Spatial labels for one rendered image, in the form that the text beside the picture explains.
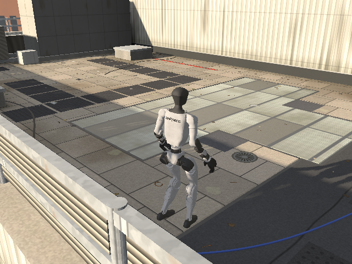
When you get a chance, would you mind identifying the robot right hand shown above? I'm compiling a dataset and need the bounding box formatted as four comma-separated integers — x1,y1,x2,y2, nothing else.
204,158,217,173

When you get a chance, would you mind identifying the left robot shin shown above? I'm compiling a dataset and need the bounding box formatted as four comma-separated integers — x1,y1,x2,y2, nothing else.
161,179,179,214

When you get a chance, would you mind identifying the robot right upper arm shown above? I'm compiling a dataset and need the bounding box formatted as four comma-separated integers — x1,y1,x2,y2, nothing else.
186,113,198,147

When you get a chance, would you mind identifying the robot left hand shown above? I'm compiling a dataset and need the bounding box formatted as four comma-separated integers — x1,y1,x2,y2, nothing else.
159,140,171,151

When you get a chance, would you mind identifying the right robot forearm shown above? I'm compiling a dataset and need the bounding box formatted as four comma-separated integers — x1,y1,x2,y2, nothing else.
194,139,211,162

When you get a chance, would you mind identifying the robot left upper arm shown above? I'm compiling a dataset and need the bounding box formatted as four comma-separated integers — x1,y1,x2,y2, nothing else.
154,108,170,135

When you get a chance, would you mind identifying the left robot forearm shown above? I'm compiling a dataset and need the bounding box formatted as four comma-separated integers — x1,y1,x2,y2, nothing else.
154,132,165,145

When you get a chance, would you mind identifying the robot right foot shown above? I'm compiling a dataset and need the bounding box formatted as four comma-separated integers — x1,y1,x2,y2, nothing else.
183,215,197,228

